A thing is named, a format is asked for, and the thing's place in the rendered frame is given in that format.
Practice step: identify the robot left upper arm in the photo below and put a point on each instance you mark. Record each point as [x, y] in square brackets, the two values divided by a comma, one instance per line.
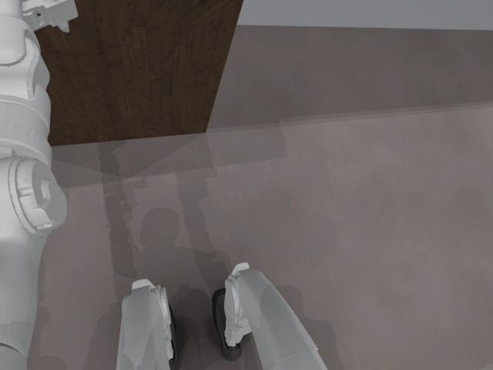
[32, 204]

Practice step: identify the robot left forearm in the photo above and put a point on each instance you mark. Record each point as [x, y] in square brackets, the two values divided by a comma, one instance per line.
[25, 106]

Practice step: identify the robot right thigh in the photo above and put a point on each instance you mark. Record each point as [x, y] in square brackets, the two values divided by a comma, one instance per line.
[282, 341]

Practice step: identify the cabinet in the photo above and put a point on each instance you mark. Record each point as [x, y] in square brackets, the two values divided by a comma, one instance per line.
[133, 69]

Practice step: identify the right robot foot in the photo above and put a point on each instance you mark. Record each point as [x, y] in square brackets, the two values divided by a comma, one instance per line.
[234, 351]

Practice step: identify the left robot hand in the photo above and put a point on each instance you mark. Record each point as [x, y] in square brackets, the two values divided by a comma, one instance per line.
[53, 12]

